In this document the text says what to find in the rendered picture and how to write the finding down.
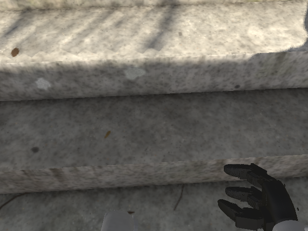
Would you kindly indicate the right robot hand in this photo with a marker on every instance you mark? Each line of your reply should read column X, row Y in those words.
column 269, row 206

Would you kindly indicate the left robot thigh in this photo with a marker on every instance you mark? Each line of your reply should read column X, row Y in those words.
column 118, row 220

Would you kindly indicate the right robot forearm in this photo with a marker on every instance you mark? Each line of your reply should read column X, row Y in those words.
column 289, row 225

